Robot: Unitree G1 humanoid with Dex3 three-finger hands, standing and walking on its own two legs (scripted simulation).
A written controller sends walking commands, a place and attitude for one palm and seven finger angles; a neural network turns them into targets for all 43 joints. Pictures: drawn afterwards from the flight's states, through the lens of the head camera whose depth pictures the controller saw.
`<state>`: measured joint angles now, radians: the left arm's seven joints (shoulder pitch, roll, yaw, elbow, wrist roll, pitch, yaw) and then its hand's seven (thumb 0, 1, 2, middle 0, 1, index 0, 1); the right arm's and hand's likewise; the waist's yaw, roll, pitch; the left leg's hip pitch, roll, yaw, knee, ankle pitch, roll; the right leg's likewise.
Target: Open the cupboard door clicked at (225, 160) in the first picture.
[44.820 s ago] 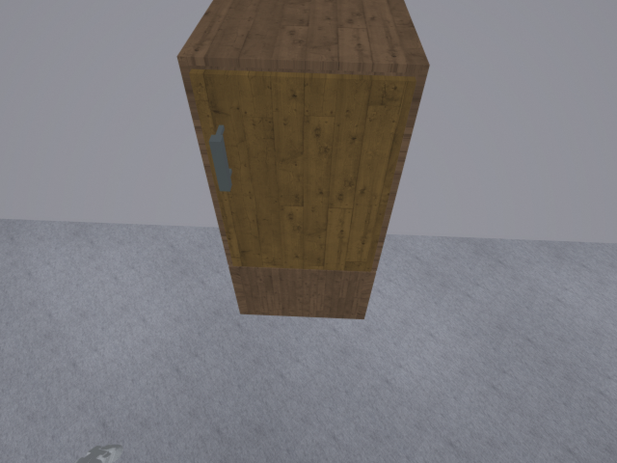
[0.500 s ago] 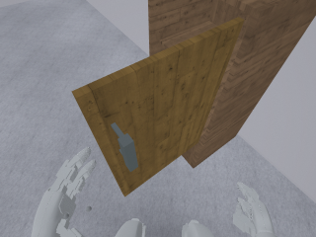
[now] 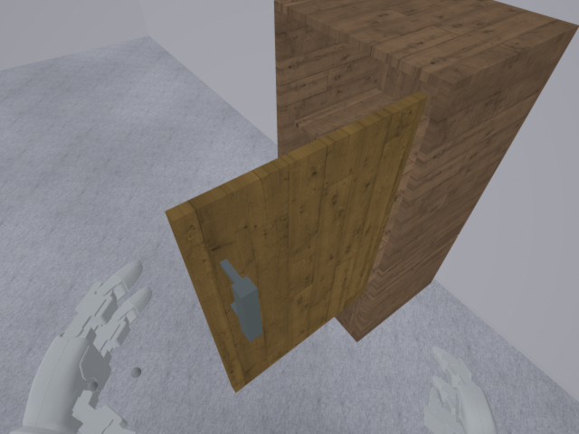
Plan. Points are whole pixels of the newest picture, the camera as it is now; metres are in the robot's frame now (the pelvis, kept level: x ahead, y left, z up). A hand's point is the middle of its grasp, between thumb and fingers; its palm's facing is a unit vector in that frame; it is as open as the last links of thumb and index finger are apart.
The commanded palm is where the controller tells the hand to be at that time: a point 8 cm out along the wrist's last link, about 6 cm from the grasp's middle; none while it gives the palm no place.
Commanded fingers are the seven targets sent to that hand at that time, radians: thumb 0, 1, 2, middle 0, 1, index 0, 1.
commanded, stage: draw the hand back to the body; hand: left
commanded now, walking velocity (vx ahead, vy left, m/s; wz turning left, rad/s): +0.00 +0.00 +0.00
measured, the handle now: (240, 300) +0.29 +0.10 +0.04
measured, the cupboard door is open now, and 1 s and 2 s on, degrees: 91 91 91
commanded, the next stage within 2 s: step back with the hand held close in 1.06 s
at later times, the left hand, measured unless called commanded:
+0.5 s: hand (54, 301) +0.20 +0.24 +0.18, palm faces +0.36 -0.84 -0.40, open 11.2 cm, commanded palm +0.16 +0.29 +0.20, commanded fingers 0.00 0.62 0.78 -0.19 -0.30 -0.19 -0.30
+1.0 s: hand (37, 279) +0.21 +0.25 +0.21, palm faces +0.42 -0.82 -0.39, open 7.5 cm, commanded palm +0.16 +0.29 +0.23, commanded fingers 0.00 0.90 0.90 -0.20 -0.30 -0.20 -0.30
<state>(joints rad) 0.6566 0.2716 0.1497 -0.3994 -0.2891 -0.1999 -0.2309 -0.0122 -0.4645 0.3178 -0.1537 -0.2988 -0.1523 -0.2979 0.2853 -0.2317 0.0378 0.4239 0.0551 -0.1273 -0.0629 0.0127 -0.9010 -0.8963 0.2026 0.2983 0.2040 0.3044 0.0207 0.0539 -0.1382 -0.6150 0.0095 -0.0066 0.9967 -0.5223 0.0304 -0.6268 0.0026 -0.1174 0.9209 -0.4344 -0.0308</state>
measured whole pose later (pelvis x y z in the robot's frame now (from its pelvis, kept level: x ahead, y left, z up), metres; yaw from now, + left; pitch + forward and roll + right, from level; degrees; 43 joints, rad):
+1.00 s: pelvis +0.02 -0.01 +0.06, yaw -2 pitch -5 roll -1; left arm 0.48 0.34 0.32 -0.40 -0.07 -0.07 0.11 0.01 0.88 0.90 -0.21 -0.30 -0.21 -0.30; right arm 0.20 -0.23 0.02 0.64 0.00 -0.10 -0.07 0.01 -0.90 -0.90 0.20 0.30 0.20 0.30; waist 0.07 0.06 0.02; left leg -0.05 0.00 0.04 0.42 -0.28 0.02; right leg -0.10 0.03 -0.07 0.39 -0.21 -0.03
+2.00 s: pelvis -0.08 +0.02 +0.03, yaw -2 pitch -1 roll +0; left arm 0.50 0.38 0.44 -0.51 0.00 -0.22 0.16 0.01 0.89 0.90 -0.21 -0.30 -0.21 -0.30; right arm 0.22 -0.21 0.01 0.57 0.00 -0.07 -0.08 0.01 -0.90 -0.90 0.20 0.30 0.21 0.30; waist 0.01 -0.01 0.03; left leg -0.40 -0.02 0.07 0.69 -0.30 0.07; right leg -0.44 0.00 -0.03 0.62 -0.16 -0.01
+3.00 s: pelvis -0.26 -0.01 +0.05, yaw -4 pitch +1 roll +0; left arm 0.56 0.40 0.39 -0.48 -0.03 -0.20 0.16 0.01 0.89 0.90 -0.21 -0.30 -0.21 -0.30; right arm 0.31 -0.22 0.00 0.66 -0.01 -0.09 -0.09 0.01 -0.90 -0.90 0.20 0.30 0.20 0.30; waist 0.00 -0.06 -0.07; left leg -0.37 0.01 0.02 0.70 -0.33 0.02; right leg -0.22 0.04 -0.04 0.49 -0.28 -0.06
